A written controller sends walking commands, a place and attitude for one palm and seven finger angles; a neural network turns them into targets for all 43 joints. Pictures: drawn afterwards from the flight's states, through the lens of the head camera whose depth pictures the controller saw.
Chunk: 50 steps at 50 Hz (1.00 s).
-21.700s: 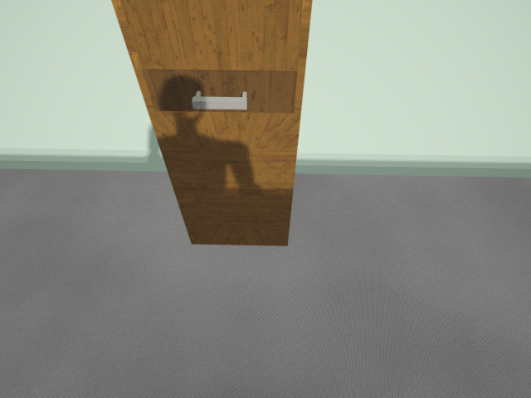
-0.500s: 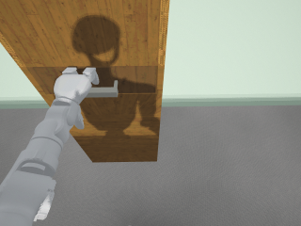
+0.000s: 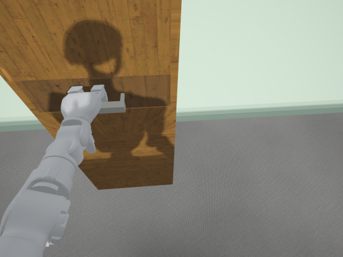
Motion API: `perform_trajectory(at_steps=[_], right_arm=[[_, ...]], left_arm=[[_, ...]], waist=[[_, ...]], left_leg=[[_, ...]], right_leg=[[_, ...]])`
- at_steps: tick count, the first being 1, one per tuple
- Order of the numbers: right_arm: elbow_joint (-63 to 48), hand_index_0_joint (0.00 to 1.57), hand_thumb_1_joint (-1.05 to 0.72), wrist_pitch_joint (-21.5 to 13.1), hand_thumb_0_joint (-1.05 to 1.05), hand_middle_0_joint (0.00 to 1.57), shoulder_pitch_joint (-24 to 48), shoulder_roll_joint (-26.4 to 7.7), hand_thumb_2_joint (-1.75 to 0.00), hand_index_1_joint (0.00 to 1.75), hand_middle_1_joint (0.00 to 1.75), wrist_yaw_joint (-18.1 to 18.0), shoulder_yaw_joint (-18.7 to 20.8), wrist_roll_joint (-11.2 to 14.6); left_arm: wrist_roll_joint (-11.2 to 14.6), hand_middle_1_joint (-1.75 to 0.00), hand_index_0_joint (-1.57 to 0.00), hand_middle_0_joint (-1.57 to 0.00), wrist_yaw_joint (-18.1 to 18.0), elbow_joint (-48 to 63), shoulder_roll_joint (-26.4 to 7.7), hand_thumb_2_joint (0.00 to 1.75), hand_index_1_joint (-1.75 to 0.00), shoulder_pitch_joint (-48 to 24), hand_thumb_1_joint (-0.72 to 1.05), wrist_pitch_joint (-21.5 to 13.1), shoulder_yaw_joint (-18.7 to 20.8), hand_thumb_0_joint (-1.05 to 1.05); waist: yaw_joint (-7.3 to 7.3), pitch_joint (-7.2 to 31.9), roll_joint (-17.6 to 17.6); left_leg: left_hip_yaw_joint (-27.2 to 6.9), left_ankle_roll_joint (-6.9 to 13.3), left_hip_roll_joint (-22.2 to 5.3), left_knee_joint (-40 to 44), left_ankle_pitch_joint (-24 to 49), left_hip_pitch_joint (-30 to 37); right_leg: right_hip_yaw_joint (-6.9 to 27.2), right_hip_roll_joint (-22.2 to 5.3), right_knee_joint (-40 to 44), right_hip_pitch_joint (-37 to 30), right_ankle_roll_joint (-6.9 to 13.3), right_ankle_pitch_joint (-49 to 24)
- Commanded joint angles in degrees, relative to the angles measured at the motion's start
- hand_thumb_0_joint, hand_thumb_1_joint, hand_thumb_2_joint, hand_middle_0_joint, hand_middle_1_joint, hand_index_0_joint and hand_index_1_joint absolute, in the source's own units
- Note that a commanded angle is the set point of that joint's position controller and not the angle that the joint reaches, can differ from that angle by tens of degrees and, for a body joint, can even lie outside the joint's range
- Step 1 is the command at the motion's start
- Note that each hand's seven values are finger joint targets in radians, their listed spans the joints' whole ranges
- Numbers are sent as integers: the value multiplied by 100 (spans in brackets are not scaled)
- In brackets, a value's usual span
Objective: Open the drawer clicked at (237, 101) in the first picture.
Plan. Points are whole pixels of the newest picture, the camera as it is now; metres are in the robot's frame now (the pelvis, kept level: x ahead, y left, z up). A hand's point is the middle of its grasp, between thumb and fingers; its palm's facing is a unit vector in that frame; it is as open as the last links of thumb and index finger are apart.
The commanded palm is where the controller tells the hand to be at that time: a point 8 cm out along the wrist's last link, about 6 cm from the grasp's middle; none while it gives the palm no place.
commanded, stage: lower the fingers behind the handle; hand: left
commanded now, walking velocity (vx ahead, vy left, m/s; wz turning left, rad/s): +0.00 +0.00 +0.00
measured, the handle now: (99, 102) +0.51 +0.20 +0.03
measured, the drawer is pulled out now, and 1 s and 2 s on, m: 0.00 0.00 0.04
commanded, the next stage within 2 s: close the thumb around the handle in 0.66 s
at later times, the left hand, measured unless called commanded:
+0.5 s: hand (94, 121) +0.46 +0.21 +0.01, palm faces -0.05 -0.03 -1.00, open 13.7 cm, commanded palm +0.44 +0.21 +0.07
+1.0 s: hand (94, 121) +0.46 +0.21 +0.01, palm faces -0.04 -0.03 -1.00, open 12.1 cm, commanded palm +0.44 +0.21 +0.07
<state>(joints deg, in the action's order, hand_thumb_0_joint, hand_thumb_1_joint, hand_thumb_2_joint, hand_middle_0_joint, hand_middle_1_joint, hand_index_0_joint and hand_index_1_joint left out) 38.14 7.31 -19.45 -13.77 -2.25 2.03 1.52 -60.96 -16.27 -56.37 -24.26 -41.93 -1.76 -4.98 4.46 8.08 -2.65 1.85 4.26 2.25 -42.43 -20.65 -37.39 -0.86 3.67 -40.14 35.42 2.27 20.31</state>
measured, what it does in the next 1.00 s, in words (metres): stands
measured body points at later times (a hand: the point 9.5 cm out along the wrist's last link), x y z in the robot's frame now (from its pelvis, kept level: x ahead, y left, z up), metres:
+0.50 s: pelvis +0.00 +0.00 -0.01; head +0.08 +0.00 +0.44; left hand +0.46 +0.21 +0.06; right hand +0.03 -0.27 -0.14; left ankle -0.01 +0.07 -0.71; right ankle -0.02 -0.10 -0.71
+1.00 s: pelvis +0.01 -0.01 -0.01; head +0.09 -0.01 +0.44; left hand +0.46 +0.21 +0.06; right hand +0.05 -0.28 -0.14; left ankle -0.01 +0.07 -0.71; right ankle -0.02 -0.10 -0.71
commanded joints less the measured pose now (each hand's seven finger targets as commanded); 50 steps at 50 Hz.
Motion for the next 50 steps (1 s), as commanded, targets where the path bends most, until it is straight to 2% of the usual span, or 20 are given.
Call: perform_trajectory(at_steps=[1, 2, 6, 9, 11, 12, 16, 18, 20, 22, 25, 29, 32, 34, 38, 39, 42, 45, 48, 50], right_arm=[[-397, 20, -90, -158, 0, 20, -458, -895, -90, 30, 30, -30, 363, -77], [-378, 20, -90, -179, 0, 20, -465, -875, -90, 30, 30, -16, 383, -89], [-264, 20, -90, -213, 0, 20, -537, -906, -90, 30, 30, 45, 443, -122], [-203, 20, -90, -226, 0, 20, -540, -910, -90, 30, 30, 81, 470, -139], [-170, 20, -90, -208, 0, 20, -560, -938, -90, 30, 30, 80, 450, -135], [-178, 20, -90, -199, 0, 20, -550, -939, -90, 30, 30, 76, 435, -123], [-179, 20, -90, -198, 0, 20, -549, -947, -90, 30, 30, 45, 410, -109], [-188, 20, -90, -200, 0, 20, -542, -919, -90, 30, 30, 31, 400, -97], [-179, 20, -90, -205, 0, 20, -549, -960, -90, 30, 30, 8, 387, -109], [-230, 20, -90, -205, 0, 20, -553, -914, -90, 30, 30, -11, 373, -90], [-198, 20, -90, -217, 0, 20, -585, -939, -90, 30, 30, -17, 385, -100], [-217, 20, -90, -255, 0, 20, -603, -896, -90, 30, 30, -1, 409, -102], [-204, 20, -90, -243, 0, 20, -632, -920, -90, 30, 30, -5, 400, -104], [-193, 20, -90, -258, 0, 20, -627, -890, -90, 30, 30, 16, 421, -112], [-145, 20, -90, -237, 0, 20, -648, -923, -90, 30, 30, 25, 425, -104], [-160, 20, -90, -241, 0, 20, -637, -902, -90, 30, 30, 32, 425, -102], [-151, 20, -90, -208, 0, 20, -632, -922, -90, 30, 30, 15, 411, -94], [-170, 20, -90, -186, 0, 20, -601, -927, -90, 30, 30, 11, 403, -104], [-213, 20, -90, -186, 0, 20, -554, -887, -90, 30, 30, 22, 409, -96], [-197, 20, -90, -169, 0, 20, -543, -908, -90, 30, 30, 13, 401, -103]], left_arm=[[-69, -120, -30, -30, -435, 983, -1437, 30, -120, -2264, -50, -93, 585, 0], [-62, -120, -30, -30, -505, 976, -1217, 30, -120, -2292, -50, -79, 467, 0], [-124, -120, -30, -30, -786, 973, -1275, 30, -120, -2314, -50, 14, 612, 0], [-138, -120, -30, -30, -902, 932, -1039, 30, -120, -2438, -50, 162, 448, 0], [-139, -120, -30, -30, -929, 690, -1234, 30, -120, -2308, -50, 293, 606, 0], [-140, -120, -30, -30, -924, 628, -1136, 30, -120, -2379, -50, 359, 483, 0], [-144, -120, -30, -30, -879, 686, -1318, 30, -120, -2617, -50, 458, 533, 0], [-109, -120, -30, -30, -800, 570, -1041, 30, -120, -2601, -50, 513, 314, 0], [-82, -120, -30, -30, -741, 504, -1326, 30, -120, -2516, -50, 475, 552, 0], [-61, -120, -30, -30, -675, 512, -1060, 30, -120, -2474, -50, 446, 314, 0], [-71, -120, -30, -30, -630, 576, -1205, 30, -120, -2450, -50, 329, 461, 0], [-72, -120, -30, -30, -636, 680, -933, 30, -120, -2370, -50, 199, 288, 0], [-80, -120, -30, -30, -672, 646, -1251, 30, -120, -2289, -50, 171, 528, 0], [-68, -120, -30, -30, -690, 797, -917, 30, -120, -2421, -50, 166, 267, 0], [-86, -120, -30, -30, -732, 754, -1097, 30, -120, -2528, -50, 215, 376, 0], [-72, -121, -30, -30, -727, 659, -959, 32, -121, -2427, -44, 255, 287, 0], [-79, -122, -32, -32, -733, 635, -1260, 40, -122, -2399, -28, 297, 511, 0], [-100, -124, -33, -33, -700, 683, -1254, 47, -124, -2392, -11, 314, 488, 0], [-73, -126, -34, -34, -690, 769, -976, 54, -126, -2277, 6, 301, 298, 0], [-56, -127, -35, -35, -667, 696, -1144, 59, -127, -2195, 17, 294, 443, 0]], waist=[[-36, 2057, -60], [10, 2054, -51], [3, 2379, -172], [81, 2383, -165], [46, 2354, -20], [104, 2225, 60], [92, 2332, -115], [154, 2171, -147], [94, 2181, -9], [139, 2120, 4], [124, 2156, 81], [133, 2075, -4], [73, 2164, 84], [150, 2241, -43], [172, 2178, -2], [162, 2149, -31], [120, 2202, 37], [101, 2302, 27], [110, 2230, -154], [86, 2208, -29]], left_leg=[[-294, -162, -87, 220, 2049, 1254], [-282, -166, -96, 178, 2063, 1287], [-344, -222, -145, 12, 2449, 1458], [-370, -243, -174, -50, 2559, 1533], [-345, -225, -157, -41, 2474, 1371], [-358, -222, -149, -11, 2303, 1280], [-331, -198, -138, 35, 2248, 1324], [-323, -202, -145, 62, 2182, 1368], [-332, -188, -151, 83, 2189, 1301], [-303, -169, -132, 95, 2130, 1272], [-331, -172, -151, 82, 2250, 1299], [-331, -166, -151, 59, 2202, 1340], [-309, -158, -127, 47, 2185, 1174], [-302, -164, -137, 9, 2306, 1323], [-321, -173, -134, -14, 2279, 1255], [-295, -167, -111, -3, 2276, 1255], [-262, -153, -96, -7, 2281, 1175], [-273, -161, -89, -10, 2428, 1182], [-245, -164, -95, -5, 2444, 1324], [-241, -157, -90, -7, 2487, 1246]], right_leg=[[127, 11, 250, -480, 85, -1595], [103, 20, 237, -381, 76, -1585], [60, 56, 76, -185, 76, -1676], [14, 69, 40, -31, 68, -1674], [34, 76, 50, -141, 54, -1701], [26, 72, 75, -121, 49, -1625], [63, 56, 106, -248, 52, -1661], [31, 59, 165, -146, 48, -1558], [62, 59, 185, -269, 54, -1600], [76, 48, 212, -302, 35, -1637], [78, 49, 200, -331, 48, -1702], [72, 53, 196, -194, 48, -1632], [103, 44, 152, -366, 44, -1750], [98, 41, 156, -279, 40, -1819], [97, 43, 136, -237, 37, -1807], [96, 46, 159, -269, 38, -1821], [128, 33, 157, -438, 33, -1964], [130, 29, 140, -536, 39, -2115], [120, 37, 181, -436, 35, -2043], [140, 36, 189, -532, 34, -2152]])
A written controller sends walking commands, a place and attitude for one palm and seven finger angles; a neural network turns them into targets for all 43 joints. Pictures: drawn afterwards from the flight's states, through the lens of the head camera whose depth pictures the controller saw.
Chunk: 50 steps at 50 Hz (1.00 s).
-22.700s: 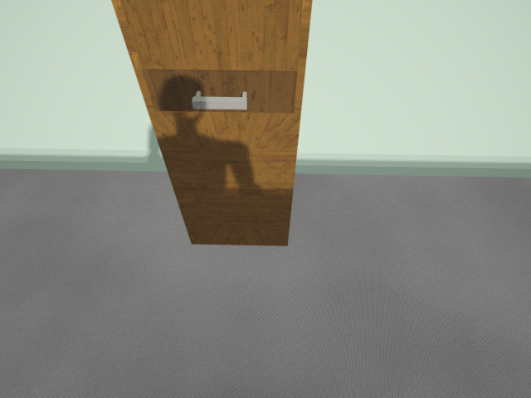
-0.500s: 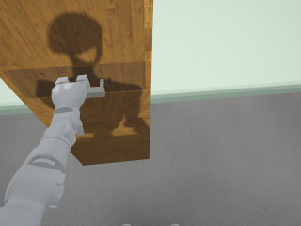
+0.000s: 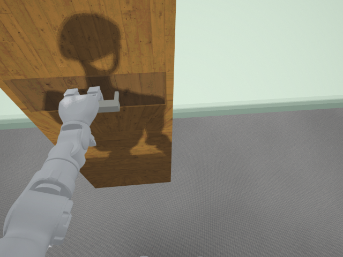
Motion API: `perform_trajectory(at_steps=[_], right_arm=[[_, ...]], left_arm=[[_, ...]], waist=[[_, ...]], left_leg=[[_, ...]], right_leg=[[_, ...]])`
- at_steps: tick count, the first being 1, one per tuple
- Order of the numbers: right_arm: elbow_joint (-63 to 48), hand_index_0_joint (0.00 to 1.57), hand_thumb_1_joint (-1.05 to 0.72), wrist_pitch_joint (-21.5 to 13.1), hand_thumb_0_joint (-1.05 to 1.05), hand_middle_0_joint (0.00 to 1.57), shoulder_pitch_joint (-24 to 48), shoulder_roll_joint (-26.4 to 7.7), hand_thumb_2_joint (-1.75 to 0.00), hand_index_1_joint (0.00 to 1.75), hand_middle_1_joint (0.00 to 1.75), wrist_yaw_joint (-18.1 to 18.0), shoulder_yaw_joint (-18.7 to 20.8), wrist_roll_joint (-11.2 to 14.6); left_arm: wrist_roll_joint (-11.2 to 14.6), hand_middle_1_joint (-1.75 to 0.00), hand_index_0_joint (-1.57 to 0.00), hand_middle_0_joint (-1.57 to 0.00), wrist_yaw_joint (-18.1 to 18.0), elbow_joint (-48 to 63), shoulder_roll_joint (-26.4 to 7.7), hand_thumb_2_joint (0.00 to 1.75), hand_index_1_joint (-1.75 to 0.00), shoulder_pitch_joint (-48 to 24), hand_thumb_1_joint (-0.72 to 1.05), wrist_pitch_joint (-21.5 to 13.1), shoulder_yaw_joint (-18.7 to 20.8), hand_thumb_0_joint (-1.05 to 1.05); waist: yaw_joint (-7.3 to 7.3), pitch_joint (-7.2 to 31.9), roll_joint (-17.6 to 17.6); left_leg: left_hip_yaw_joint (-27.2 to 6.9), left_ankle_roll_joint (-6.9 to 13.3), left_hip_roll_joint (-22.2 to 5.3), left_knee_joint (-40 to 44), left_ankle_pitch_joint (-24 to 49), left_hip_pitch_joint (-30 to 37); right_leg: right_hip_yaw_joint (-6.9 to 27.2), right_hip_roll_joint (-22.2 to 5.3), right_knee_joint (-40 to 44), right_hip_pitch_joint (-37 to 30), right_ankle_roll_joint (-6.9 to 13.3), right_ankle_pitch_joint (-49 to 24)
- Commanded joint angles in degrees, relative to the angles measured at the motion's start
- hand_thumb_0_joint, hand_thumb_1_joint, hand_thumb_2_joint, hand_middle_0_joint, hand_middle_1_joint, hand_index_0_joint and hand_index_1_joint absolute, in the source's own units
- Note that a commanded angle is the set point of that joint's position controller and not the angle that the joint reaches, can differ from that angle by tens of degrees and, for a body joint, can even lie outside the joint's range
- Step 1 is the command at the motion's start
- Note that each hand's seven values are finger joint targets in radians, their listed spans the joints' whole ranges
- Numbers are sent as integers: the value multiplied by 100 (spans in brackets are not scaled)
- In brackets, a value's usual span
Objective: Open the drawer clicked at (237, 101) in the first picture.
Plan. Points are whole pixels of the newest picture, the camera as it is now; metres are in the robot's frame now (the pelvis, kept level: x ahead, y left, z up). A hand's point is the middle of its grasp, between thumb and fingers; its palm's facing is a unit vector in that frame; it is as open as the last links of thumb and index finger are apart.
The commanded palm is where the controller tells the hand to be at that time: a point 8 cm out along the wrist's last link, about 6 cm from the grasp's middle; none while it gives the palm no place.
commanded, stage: close the thumb around the handle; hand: left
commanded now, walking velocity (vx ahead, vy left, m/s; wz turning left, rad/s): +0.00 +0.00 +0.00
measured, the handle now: (92, 101) +0.50 +0.20 +0.04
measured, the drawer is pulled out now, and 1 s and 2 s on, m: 0.00 0.04 0.16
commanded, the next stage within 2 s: pull the drawer open in 0.46 s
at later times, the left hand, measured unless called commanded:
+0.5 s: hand (87, 121) +0.45 +0.22 +0.02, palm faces -0.03 -0.04 -1.00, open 5.5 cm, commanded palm +0.42 +0.22 +0.07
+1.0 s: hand (84, 135) +0.41 +0.21 +0.01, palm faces +0.01 -0.06 -1.00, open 5.5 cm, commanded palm +0.37 +0.22 +0.07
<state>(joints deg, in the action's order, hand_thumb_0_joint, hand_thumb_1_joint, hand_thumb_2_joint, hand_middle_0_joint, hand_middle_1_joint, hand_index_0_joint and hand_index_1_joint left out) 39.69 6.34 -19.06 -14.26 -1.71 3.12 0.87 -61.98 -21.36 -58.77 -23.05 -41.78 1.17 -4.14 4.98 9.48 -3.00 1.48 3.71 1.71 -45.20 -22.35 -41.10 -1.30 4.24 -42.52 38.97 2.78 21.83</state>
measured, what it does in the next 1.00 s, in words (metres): stands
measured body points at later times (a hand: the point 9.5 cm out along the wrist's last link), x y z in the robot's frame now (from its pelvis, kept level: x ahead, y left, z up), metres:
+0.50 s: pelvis +0.00 +0.00 +0.00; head +0.08 +0.00 +0.45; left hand +0.45 +0.21 +0.07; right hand +0.04 -0.27 -0.13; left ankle -0.02 +0.08 -0.70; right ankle -0.02 -0.09 -0.70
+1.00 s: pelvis +0.01 +0.01 +0.01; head +0.06 +0.01 +0.45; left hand +0.41 +0.21 +0.07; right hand +0.08 -0.25 -0.12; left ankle -0.02 +0.08 -0.70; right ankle -0.02 -0.09 -0.70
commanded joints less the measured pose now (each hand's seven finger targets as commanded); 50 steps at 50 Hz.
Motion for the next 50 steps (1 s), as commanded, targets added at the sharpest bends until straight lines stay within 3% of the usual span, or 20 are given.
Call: perform_trajectory(at_steps=[1, 3, 6, 9, 11, 13, 14, 16, 22, 23, 26, 31, 34, 36, 38, 39, 40, 43, 46, 50], right_arm=[[-361, 20, -90, -67, 0, 20, -590, -857, -90, 30, 30, -52, 287, -29], [-395, 20, -90, -81, 0, 20, -567, -858, -90, 30, 30, -64, 280, -28], [-406, 20, -90, -51, 0, 20, -555, -861, -90, 30, 30, -82, 273, -29], [-430, 20, -90, -57, 0, 20, -522, -849, -90, 30, 30, -83, 270, -18], [-430, 20, -90, -54, 0, 20, -530, -862, -90, 30, 30, -85, 275, -32], [-451, 20, -90, -40, 0, 20, -504, -850, -90, 30, 30, -83, 276, -38], [-456, 20, -90, -40, 0, 20, -494, -842, -90, 30, 30, -80, 279, -34], [-424, 20, -90, -31, 0, 20, -498, -862, -90, 30, 30, -79, 273, -22], [-435, 20, -90, -28, 0, 20, -480, -861, -90, 30, 30, -43, 302, -36], [-438, 20, -90, -25, 0, 20, -478, -872, -90, 30, 30, -47, 298, -44], [-435, 20, -90, -32, 0, 20, -463, -858, -90, 30, 30, -41, 317, -37], [-504, 20, -90, -6, 0, 20, -372, -864, -90, 30, 30, -21, 305, -33], [-581, 20, -90, -21, 0, 20, -265, -846, -90, 30, 30, 2, 319, -5], [-664, 20, -90, -11, 0, 20, -185, -845, -90, 30, 30, 17, 311, 0], [-677, 20, -90, -8, 0, 20, -140, -834, -90, 30, 30, 36, 324, 17], [-692, 20, -90, -18, 0, 20, -101, -830, -90, 30, 30, 50, 336, 18], [-701, 20, -90, -20, 0, 20, -82, -831, -90, 30, 30, 67, 346, 22], [-717, 20, -90, -27, 0, 20, 20, -835, -90, 30, 30, 75, 331, 28], [-700, 20, -90, -18, 0, 20, 80, -838, -90, 30, 30, 42, 318, 25], [-702, 20, -90, -8, 0, 20, 226, -820, -90, 30, 30, 16, 290, 31]], left_arm=[[54, -128, -35, -35, -150, 964, -1290, 61, -128, -2270, 23, 0, 344, 0], [62, -129, -36, -36, -129, 1005, -1249, 66, -129, -2293, 34, -25, 298, 0], [47, -131, -37, -37, -107, 928, -1517, 73, -131, -1996, 51, -58, 538, 0], [44, -133, -38, -38, -90, 977, -1404, 80, -133, -1954, 68, -90, 429, 0], [49, -134, -39, -39, -110, 1115, -1646, 85, -134, -1948, 79, -149, 637, 0], [69, -135, -40, -40, -126, 1121, -1646, 90, -135, -1735, 90, -155, 676, 0], [72, -135, -40, -40, -117, 1108, -1522, 90, -135, -1730, 90, -152, 581, 0], [35, -135, -40, -40, -142, 1081, -1679, 90, -135, -1800, 90, -169, 666, 0], [64, -135, -40, -40, -218, 1166, -1601, 90, -135, -1644, 90, -125, 684, 0], [76, -135, -40, -40, -234, 1233, -1740, 90, -135, -1653, 90, -125, 805, 0], [74, -135, -40, -40, -233, 1333, -1558, 90, -135, -1690, 90, -121, 663, 0], [139, -135, -40, -40, -197, 1337, -1713, 90, -135, -955, 90, -108, 926, 0], [170, -135, -40, -40, -174, 1550, -1384, 90, -135, -639, 90, -85, 711, 0], [156, -135, -40, -40, -184, 1898, -1511, 90, -135, -381, 90, -92, 840, 0], [144, -135, -40, -40, -219, 2066, -1370, 90, -135, -195, 90, -13, 764, 0], [153, -135, -40, -40, -218, 2244, -1125, 90, -135, -192, 90, 20, 567, 0], [167, -135, -40, -40, -233, 2347, -1211, 90, -135, -39, 90, 54, 694, 0], [169, -135, -40, -40, -262, 2554, -953, 90, -135, -126, 90, 189, 435, 0], [149, -135, -40, -40, -287, 2601, -1119, 90, -135, -37, 90, 305, 581, 0], [161, -135, -40, -40, -252, 2679, -949, 90, -135, -137, 90, 405, 406, 0]], waist=[[73, 2071, 75], [72, 2010, 125], [-35, 2135, 109], [-12, 1969, 108], [-90, 2122, 14], [-137, 2217, 77], [-97, 2143, 74], [-81, 2012, 96], [-137, 2161, -9], [-190, 2257, 6], [-134, 2218, -63], [-347, 2248, 96], [-343, 2059, 166], [-455, 2215, 1], [-445, 2094, -21], [-381, 2077, 1], [-428, 2091, -6], [-336, 1887, 8], [-389, 1894, 61], [-361, 1726, 17]], left_leg=[[-187, -87, -32, 283, 2548, 1574], [-182, -74, -20, 315, 2439, 1511], [-154, -74, -5, 302, 2546, 1479], [-124, -77, 0, 329, 2443, 1407], [-112, -76, -5, 321, 2576, 1430], [-98, -81, 3, 302, 2722, 1448], [-92, -85, 5, 314, 2656, 1429], [-113, -87, -8, 335, 2598, 1345], [-111, -101, -33, 319, 2841, 1575], [-115, -104, -35, 335, 2874, 1566], [-139, -115, -65, 337, 3070, 1715], [-116, -123, -64, 392, 3183, 1658], [-95, -118, -76, 451, 3183, 1671], [-113, -129, -90, 472, 3448, 1797], [-158, -153, -131, 490, 3602, 1921], [-169, -153, -148, 475, 3688, 2037], [-220, -176, -173, 481, 3838, 2090], [-241, -185, -180, 539, 3521, 2160], [-250, -196, -178, 600, 3424, 2189], [-278, -225, -166, 665, 3151, 2243]], right_leg=[[204, -39, 434, -939, -38, -2311], [208, -42, 457, -968, -41, -2284], [247, -49, 423, -1145, -38, -2448], [243, -56, 463, -1116, -46, -2429], [278, -69, 427, -1231, -43, -2573], [283, -67, 397, -1354, -48, -2770], [274, -68, 421, -1314, -52, -2729], [276, -72, 417, -1235, -51, -2643], [242, -40, 391, -1217, -34, -2657], [258, -48, 383, -1301, -37, -2696], [230, -42, 386, -1217, -38, -2741], [260, -46, 389, -1498, -37, -2896], [241, -44, 461, -1506, -43, -2903], [277, -49, 440, -1619, -28, -2994], [219, -32, 454, -1491, -21, -2879], [212, -28, 475, -1425, -32, -2878], [198, -25, 474, -1417, -18, -2806], [159, -14, 530, -1252, -33, -2512], [158, -26, 534, -1329, -18, -2418], [134, -24, 591, -1218, 9, -2147]])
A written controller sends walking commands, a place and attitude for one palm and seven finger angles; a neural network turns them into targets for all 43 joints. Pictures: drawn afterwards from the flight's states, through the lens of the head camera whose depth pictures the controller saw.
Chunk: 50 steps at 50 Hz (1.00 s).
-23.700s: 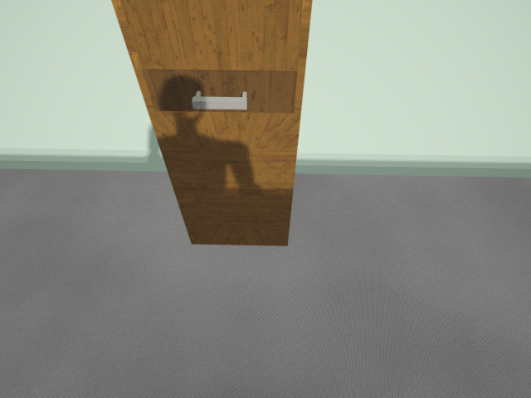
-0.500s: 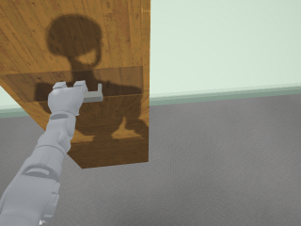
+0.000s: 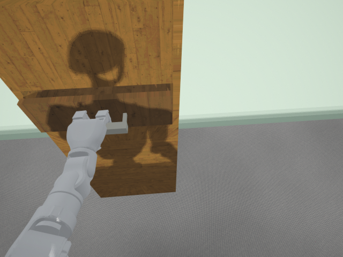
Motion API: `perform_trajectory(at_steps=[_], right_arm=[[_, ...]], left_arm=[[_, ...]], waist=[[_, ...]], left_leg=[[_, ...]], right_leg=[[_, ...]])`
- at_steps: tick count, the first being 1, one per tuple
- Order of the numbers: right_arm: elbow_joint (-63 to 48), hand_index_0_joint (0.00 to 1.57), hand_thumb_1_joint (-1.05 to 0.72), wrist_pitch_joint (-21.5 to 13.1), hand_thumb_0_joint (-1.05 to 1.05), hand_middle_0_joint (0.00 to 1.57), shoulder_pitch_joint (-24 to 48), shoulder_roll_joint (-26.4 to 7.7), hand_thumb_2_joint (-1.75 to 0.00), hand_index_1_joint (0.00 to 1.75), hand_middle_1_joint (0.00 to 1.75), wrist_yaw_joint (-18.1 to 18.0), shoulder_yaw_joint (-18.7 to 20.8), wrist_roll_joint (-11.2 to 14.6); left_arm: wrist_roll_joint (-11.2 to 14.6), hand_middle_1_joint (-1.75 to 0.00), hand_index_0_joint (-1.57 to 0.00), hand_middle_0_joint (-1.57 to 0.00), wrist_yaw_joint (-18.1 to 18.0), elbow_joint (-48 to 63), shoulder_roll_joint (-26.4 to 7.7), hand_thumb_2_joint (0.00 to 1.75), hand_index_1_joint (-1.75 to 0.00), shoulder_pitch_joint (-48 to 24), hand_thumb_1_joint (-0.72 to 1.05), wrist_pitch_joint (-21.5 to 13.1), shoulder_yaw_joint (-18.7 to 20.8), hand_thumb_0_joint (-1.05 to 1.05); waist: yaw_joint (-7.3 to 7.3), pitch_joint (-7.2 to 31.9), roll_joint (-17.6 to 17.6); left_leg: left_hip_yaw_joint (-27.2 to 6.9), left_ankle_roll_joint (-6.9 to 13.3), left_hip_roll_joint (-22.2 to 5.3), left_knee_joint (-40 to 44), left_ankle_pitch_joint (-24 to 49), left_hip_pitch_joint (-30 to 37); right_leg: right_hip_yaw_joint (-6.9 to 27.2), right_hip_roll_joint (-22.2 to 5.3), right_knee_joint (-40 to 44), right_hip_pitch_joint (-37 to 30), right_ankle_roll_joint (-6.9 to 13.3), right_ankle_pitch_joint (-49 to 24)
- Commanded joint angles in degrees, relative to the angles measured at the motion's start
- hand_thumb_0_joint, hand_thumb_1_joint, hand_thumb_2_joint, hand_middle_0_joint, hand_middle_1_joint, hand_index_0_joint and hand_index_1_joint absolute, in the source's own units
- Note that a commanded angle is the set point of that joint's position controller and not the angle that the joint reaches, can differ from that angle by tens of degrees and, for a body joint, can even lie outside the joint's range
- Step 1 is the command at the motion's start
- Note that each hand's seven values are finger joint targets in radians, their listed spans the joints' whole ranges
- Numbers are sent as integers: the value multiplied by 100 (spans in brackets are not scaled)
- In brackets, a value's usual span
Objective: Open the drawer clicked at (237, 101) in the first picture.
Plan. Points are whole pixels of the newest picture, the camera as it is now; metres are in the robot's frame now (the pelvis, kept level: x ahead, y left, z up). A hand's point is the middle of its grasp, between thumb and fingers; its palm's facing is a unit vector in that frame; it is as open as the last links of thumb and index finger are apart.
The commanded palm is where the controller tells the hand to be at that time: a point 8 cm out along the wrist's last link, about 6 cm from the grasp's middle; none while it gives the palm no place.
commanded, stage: pull the drawer open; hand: left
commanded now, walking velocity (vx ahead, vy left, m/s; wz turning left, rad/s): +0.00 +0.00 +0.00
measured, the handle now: (101, 123) +0.45 +0.20 +0.03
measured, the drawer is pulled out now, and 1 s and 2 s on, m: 0.04 0.16 0.28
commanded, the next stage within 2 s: none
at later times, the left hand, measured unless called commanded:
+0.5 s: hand (91, 166) +0.33 +0.20 +0.01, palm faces +0.00 -0.06 -1.00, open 5.5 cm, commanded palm +0.30 +0.20 +0.06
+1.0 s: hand (89, 186) +0.28 +0.20 +0.01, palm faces +0.00 -0.07 -1.00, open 5.6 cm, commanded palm +0.25 +0.19 +0.06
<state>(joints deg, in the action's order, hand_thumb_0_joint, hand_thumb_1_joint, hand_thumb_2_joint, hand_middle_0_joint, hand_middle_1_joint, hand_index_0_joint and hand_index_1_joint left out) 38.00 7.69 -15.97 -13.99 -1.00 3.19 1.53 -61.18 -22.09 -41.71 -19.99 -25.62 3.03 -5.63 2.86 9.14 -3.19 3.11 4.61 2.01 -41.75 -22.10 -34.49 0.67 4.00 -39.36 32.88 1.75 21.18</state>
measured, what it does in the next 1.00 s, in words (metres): stands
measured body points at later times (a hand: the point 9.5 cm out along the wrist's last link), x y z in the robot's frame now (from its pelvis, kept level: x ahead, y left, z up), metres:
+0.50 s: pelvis +0.00 -0.01 +0.00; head +0.03 -0.03 +0.45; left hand +0.33 +0.20 +0.06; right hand +0.14 -0.26 -0.12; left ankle -0.03 +0.06 -0.71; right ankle -0.03 -0.11 -0.71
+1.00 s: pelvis -0.01 -0.03 +0.00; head +0.02 -0.05 +0.45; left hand +0.28 +0.20 +0.06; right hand +0.17 -0.26 -0.11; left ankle -0.03 +0.06 -0.71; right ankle -0.03 -0.11 -0.71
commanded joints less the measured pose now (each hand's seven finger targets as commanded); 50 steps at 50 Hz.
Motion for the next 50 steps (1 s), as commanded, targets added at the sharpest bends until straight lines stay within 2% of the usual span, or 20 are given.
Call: perform_trajectory(at_steps=[1, 2, 5, 6, 7, 10, 12, 13, 16, 18, 22, 25, 26, 27, 28, 29, 33, 37, 43, 50], right_arm=[[-567, 20, -90, -140, 0, 20, -67, -835, -90, 30, 30, -61, 266, -31], [-584, 20, -90, -136, 0, 20, -33, -810, -90, 30, 30, -66, 263, -28], [-610, 20, -90, -143, 0, 20, 61, -807, -90, 30, 30, -76, 259, -25], [-656, 20, -90, -148, 0, 20, 97, -796, -90, 30, 30, -80, 261, -19], [-696, 20, -90, -155, 0, 20, 164, -779, -90, 30, 30, -78, 254, -25], [-748, 20, -90, -147, 0, 20, 271, -791, -90, 30, 30, -91, 223, -15], [-792, 20, -90, -176, 0, 20, 340, -747, -90, 30, 30, -81, 223, -10], [-806, 20, -90, -188, 0, 20, 386, -742, -90, 30, 30, -65, 214, -9], [-827, 20, -90, -210, 0, 20, 479, -728, -90, 30, 30, -40, 224, -25], [-807, 20, -90, -219, 0, 20, 515, -724, -90, 30, 30, -36, 208, -24], [-832, 20, -90, -271, 0, 20, 636, -691, -90, 30, 30, -41, 204, -38], [-848, 20, -90, -294, 0, 20, 738, -693, -90, 30, 30, -49, 194, -52], [-852, 20, -90, -312, 0, 20, 785, -663, -90, 30, 30, -47, 183, -49], [-844, 20, -90, -320, 0, 20, 794, -664, -90, 30, 30, -61, 177, -46], [-849, 20, -90, -331, 0, 20, 845, -672, -90, 30, 30, -72, 151, -45], [-823, 20, -90, -331, 0, 20, 878, -668, -90, 30, 30, -86, 139, -39], [-838, 20, -90, -363, 0, 20, 993, -644, -90, 30, 30, -134, 106, -48], [-873, 20, -90, -399, 0, 20, 1054, -619, -90, 30, 30, -139, 104, -58], [-948, 20, -90, -455, 0, 20, 1215, -592, -90, 30, 30, -115, 76, -51], [-1030, 20, -90, -488, 0, 20, 1343, -598, -90, 30, 30, -66, 80, -89]], left_arm=[[77, -135, -40, -40, -177, 1038, -1290, 90, -135, -1692, 90, 228, 569, 0], [80, -135, -40, -40, -158, 1016, -1118, 90, -135, -1633, 90, 257, 441, 0], [119, -135, -40, -40, -114, 1199, -1012, 90, -135, -1572, 90, 251, 364, 0], [121, -135, -40, -40, -107, 1287, -1028, 90, -135, -1367, 90, 236, 414, 0], [161, -135, -40, -40, -90, 1418, -874, 90, -135, -1294, 90, 225, 289, 0], [193, -135, -40, -40, -46, 1527, -1041, 90, -135, -816, 90, 219, 487, 0], [175, -135, -40, -40, -50, 1785, -873, 90, -135, -644, 90, 189, 364, 0], [160, -135, -40, -40, -44, 1933, -737, 90, -135, -637, 90, 185, 214, 0], [133, -135, -40, -40, -73, 2250, -731, 90, -135, -384, 90, 213, 223, 0], [115, -135, -40, -40, -89, 2266, -763, 90, -135, -295, 90, 243, 255, 0], [121, -135, -40, -40, -121, 2617, -584, 90, -135, -162, 90, 253, 84, 0], [135, -135, -40, -40, -138, 2879, -699, 90, -135, 98, 90, 256, 189, 0], [159, -135, -40, -40, -136, 2948, -577, 90, -135, 180, 90, 251, 96, 0], [179, -135, -40, -40, -130, 2861, -610, 90, -135, 332, 90, 264, 154, 0], [187, -135, -40, -40, -121, 2868, -620, 90, -135, 302, 90, 269, 145, 0], [161, -135, -40, -40, -122, 2822, -682, 90, -135, 240, 90, 267, 181, 0], [90, -135, -40, -40, -128, 2876, -712, 90, -135, 138, 90, 232, 146, 0], [122, -135, -40, -40, -106, 3074, -767, 90, -135, 477, 90, 198, 239, 0], [205, -135, -40, -40, -54, 3354, -509, 90, -135, 952, 90, 166, 67, 0], [160, -135, -40, -40, -80, 3774, -587, 90, -135, 1655, 90, 174, 199, 0]], waist=[[-196, 1801, -29], [-179, 1799, 44], [-172, 1800, 136], [-243, 1840, 117], [-239, 1858, 105], [-329, 1782, 273], [-337, 1689, 257], [-319, 1619, 87], [-345, 1651, 44], [-326, 1474, 187], [-346, 1543, 118], [-407, 1647, 134], [-393, 1604, 158], [-392, 1500, 360], [-382, 1372, 313], [-368, 1295, 437], [-387, 1130, 333], [-497, 1338, 225], [-483, 1128, 337], [-587, 1129, 301]], left_leg=[[-431, -310, -186, 324, 3165, 1605], [-440, -316, -182, 316, 3159, 1630], [-462, -318, -191, 334, 3157, 1681], [-476, -321, -199, 339, 3213, 1730], [-444, -310, -180, 327, 3181, 1752], [-448, -306, -156, 379, 3146, 1600], [-448, -299, -162, 363, 3261, 1654], [-456, -320, -169, 362, 3309, 1714], [-480, -337, -188, 348, 3407, 1837], [-480, -335, -165, 362, 3147, 1726], [-449, -319, -132, 373, 3016, 1780], [-463, -336, -117, 391, 3029, 1795], [-435, -314, -103, 383, 2979, 1794], [-427, -294, -85, 384, 2864, 1695], [-416, -295, -65, 420, 2633, 1600], [-410, -283, -45, 439, 2425, 1522], [-386, -266, 4, 489, 2066, 1457], [-363, -272, 19, 484, 2207, 1557], [-353, -264, 27, 484, 2167, 1507], [-355, -279, 36, 479, 2236, 1504]], right_leg=[[-53, -12, 258, -664, 115, -2125], [-71, -8, 253, -659, 110, -2123], [-63, -14, 285, -698, 117, -2104], [-54, -22, 268, -724, 112, -2108], [-47, -25, 282, -764, 107, -2163], [-10, -34, 299, -991, 119, -2270], [-15, -43, 288, -941, 108, -2327], [-26, -40, 287, -840, 115, -2301], [-12, -47, 280, -842, 116, -2296], [-23, -35, 293, -807, 119, -2172], [8, -54, 297, -884, 121, -2186], [42, -52, 289, -1020, 139, -2222], [52, -72, 294, -1034, 123, -2301], [56, -71, 314, -1077, 110, -2335], [57, -76, 330, -1045, 110, -2238], [79, -72, 346, -1044, 109, -2149], [106, -91, 394, -989, 123, -1901], [156, -102, 372, -1171, 136, -2081], [184, -114, 399, -1154, 110, -2190], [246, -120, 361, -1243, 131, -2309]])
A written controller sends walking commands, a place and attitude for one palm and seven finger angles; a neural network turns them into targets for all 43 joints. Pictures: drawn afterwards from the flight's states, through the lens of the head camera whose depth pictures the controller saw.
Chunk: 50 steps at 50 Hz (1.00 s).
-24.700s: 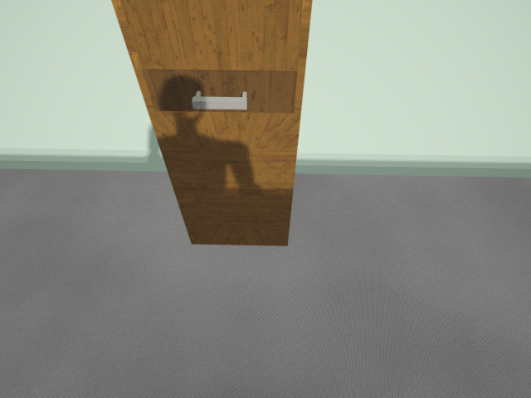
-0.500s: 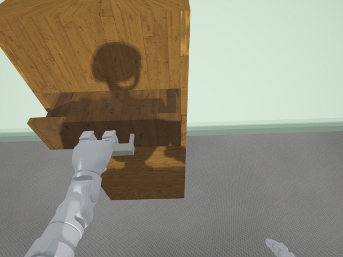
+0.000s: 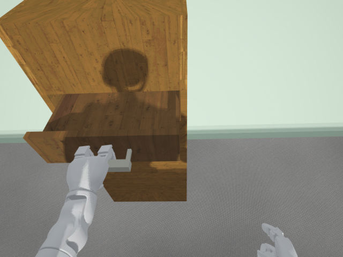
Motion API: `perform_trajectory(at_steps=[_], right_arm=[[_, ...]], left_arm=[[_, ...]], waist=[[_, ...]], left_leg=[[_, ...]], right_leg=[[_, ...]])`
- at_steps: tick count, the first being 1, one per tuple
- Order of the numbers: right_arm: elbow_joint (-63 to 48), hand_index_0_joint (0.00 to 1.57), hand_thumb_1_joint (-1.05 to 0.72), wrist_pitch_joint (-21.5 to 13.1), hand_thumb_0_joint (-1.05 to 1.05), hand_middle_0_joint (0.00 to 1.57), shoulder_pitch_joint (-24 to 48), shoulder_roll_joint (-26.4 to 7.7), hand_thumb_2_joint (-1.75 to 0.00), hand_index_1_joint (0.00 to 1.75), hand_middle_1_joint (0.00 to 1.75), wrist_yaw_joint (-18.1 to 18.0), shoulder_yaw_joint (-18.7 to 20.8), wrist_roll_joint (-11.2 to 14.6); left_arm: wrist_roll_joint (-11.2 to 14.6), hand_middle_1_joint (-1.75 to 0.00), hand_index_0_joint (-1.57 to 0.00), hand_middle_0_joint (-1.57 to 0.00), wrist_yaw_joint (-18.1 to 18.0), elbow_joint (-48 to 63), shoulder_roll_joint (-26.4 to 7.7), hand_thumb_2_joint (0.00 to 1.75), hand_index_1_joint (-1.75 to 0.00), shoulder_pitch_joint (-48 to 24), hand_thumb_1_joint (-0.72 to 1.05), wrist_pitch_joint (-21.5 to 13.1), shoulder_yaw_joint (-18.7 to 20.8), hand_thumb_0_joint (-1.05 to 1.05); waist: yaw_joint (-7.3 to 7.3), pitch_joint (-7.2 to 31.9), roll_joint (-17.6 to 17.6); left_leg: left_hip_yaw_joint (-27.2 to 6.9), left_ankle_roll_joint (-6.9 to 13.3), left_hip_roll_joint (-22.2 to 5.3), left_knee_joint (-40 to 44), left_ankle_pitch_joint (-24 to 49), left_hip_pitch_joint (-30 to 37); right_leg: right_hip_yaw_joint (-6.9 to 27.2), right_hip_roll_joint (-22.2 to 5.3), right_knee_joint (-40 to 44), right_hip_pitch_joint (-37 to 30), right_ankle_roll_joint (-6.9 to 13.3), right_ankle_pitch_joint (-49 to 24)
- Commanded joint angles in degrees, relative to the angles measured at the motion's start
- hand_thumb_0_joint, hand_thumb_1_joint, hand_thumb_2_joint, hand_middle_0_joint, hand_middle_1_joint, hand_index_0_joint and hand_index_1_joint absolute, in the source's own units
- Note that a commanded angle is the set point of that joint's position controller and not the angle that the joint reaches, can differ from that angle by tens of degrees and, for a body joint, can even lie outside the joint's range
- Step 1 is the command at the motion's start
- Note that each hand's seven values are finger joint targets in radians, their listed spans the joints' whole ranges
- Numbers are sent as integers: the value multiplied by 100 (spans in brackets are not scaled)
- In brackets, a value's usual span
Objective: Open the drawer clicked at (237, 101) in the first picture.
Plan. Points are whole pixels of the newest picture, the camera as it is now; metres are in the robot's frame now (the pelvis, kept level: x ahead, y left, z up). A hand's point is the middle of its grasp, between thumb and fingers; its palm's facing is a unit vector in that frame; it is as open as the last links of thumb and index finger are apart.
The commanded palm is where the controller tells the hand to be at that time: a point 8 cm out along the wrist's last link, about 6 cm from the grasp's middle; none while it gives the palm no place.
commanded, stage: pull the drawer open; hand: left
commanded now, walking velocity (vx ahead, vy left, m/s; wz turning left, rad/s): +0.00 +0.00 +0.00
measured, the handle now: (104, 159) +0.34 +0.21 +0.03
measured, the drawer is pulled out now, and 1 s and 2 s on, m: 0.16 0.28 0.29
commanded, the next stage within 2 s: open the thumb to release the handle in 1.38 s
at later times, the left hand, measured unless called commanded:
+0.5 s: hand (91, 205) +0.23 +0.21 +0.00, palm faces +0.01 -0.10 -1.00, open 5.7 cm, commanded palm +0.20 +0.21 +0.06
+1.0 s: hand (85, 229) +0.18 +0.21 +0.01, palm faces +0.00 -0.11 -0.99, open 5.7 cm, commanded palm +0.14 +0.21 +0.06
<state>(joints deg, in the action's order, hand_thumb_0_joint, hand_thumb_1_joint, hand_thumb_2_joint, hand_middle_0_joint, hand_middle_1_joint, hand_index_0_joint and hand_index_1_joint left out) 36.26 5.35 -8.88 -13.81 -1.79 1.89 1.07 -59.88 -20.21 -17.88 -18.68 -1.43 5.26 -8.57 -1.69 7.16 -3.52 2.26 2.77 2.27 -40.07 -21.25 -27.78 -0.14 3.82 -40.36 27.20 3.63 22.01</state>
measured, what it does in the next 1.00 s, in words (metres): stands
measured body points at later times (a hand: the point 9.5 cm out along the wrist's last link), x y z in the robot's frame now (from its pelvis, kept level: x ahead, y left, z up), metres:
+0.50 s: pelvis +0.00 +0.00 +0.00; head +0.02 -0.03 +0.45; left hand +0.23 +0.21 +0.06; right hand +0.21 -0.23 -0.10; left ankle -0.02 +0.09 -0.72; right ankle -0.02 -0.08 -0.72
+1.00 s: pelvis +0.00 -0.01 -0.01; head +0.01 -0.04 +0.44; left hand +0.18 +0.21 +0.06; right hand +0.21 -0.22 -0.11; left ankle -0.02 +0.09 -0.72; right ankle -0.02 -0.08 -0.72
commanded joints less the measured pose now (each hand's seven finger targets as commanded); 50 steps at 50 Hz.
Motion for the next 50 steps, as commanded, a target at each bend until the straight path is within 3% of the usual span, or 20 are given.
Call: perform_trajectory(at_steps=[1, 10, 13, 14, 17, 26, 28, 30, 33, 35, 41, 46, 50], right_arm=[[-887, 20, -90, -269, 0, 20, 629, -598, -90, 30, 30, 26, 200, -52], [-952, 20, -90, -281, 0, 20, 874, -575, -90, 30, 30, 52, 162, -85], [-983, 20, -90, -286, 0, 20, 915, -541, -90, 30, 30, 90, 135, -88], [-967, 20, -90, -286, 0, 20, 931, -537, -90, 30, 30, 94, 136, -87], [-989, 20, -90, -289, 0, 20, 968, -520, -90, 30, 30, 95, 132, -107], [-1124, 20, -90, -300, 0, 20, 1064, -469, -90, 30, 30, 179, 78, -144], [-1111, 20, -90, -297, 0, 20, 1083, -479, -90, 30, 30, 187, 73, -148], [-1162, 20, -90, -301, 0, 20, 1107, -480, -90, 30, 30, 192, 52, -153], [-1172, 20, -90, -316, 0, 20, 1113, -441, -90, 30, 30, 229, 47, -165], [-1163, 20, -90, -288, 0, 20, 1133, -477, -90, 30, 30, 228, 33, -167], [-1210, 20, -90, -312, 0, 20, 1138, -443, -90, 30, 30, 242, 39, -210], [-1262, 20, -90, -327, 0, 20, 1148, -434, -90, 30, 30, 256, 26, -203], [-1264, 20, -90, -326, 0, 20, 1190, -446, -90, 30, 30, 252, 4, -210]], left_arm=[[47, -135, -40, -40, -273, 1576, -716, 90, -135, -617, 90, -66, 495, 0], [67, -135, -40, -40, -318, 2196, -891, 90, -135, 422, 90, -40, 752, 0], [56, -135, -40, -40, -341, 2343, -713, 90, -135, 687, 90, -11, 595, 0], [32, -135, -40, -40, -350, 2326, -804, 90, -135, 738, 90, -10, 697, 0], [5, -135, -40, -40, -391, 2538, -841, 90, -135, 938, 90, -25, 751, 0], [10, -135, -40, -40, -409, 3064, -598, 90, -135, 1634, 90, -37, 499, 0], [5, -135, -40, -40, -413, 3063, -709, 90, -135, 1752, 90, -72, 631, 0], [42, -135, -40, -40, -426, 3222, -807, 90, -135, 2050, 90, -105, 748, 0], [12, -135, -40, -40, -446, 3297, -657, 90, -135, 2320, 90, -143, 629, 0], [7, -135, -40, -40, -465, 3383, -825, 90, -135, 2267, 90, -155, 802, 0], [-55, -135, -40, -40, -543, 3495, -727, 90, -135, 2424, 90, -175, 722, 0], [45, -135, -40, -40, -547, 3662, -754, 90, -135, 2935, 90, -230, 772, 0], [111, -135, -40, -40, -575, 3722, -963, 90, -135, 3371, 90, -320, 1067, 0]], waist=[[-152, 1422, 382], [-246, 1310, 368], [-226, 1154, 360], [-231, 1071, 366], [-261, 1187, 320], [-295, 1027, 221], [-294, 936, 396], [-349, 1021, 327], [-347, 917, 315], [-348, 885, 210], [-340, 778, 316], [-391, 841, 391], [-457, 815, 358]], left_leg=[[-267, -85, 10, 288, 2201, 845], [-252, -114, 48, 265, 2247, 810], [-275, -112, 38, 251, 2188, 809], [-284, -118, 31, 260, 2161, 798], [-290, -122, 30, 223, 2186, 863], [-337, -122, 1, 149, 2204, 930], [-347, -126, 17, 150, 2070, 821], [-337, -131, 30, 135, 2086, 798], [-340, -121, 19, 82, 2071, 797], [-354, -139, 30, 102, 1941, 748], [-367, -113, 24, 40, 1629, 691], [-350, -102, 44, -10, 1600, 618], [-341, -109, 84, -21, 1573, 463]], right_leg=[[314, -119, 420, -740, -73, -2492], [488, -148, 389, -885, -75, -2946], [433, -135, 368, -744, -82, -2746], [428, -119, 374, -685, -72, -2650], [453, -109, 335, -697, -61, -2636], [395, -100, 282, -505, -52, -2391], [444, -85, 281, -490, -56, -2372], [479, -98, 259, -606, -43, -2511], [461, -96, 221, -472, -55, -2437], [520, -63, 237, -462, -15, -2266], [502, -67, 226, -257, -25, -1873], [565, -93, 197, -355, -42, -2023], [720, -110, 196, -500, -28, -2329]])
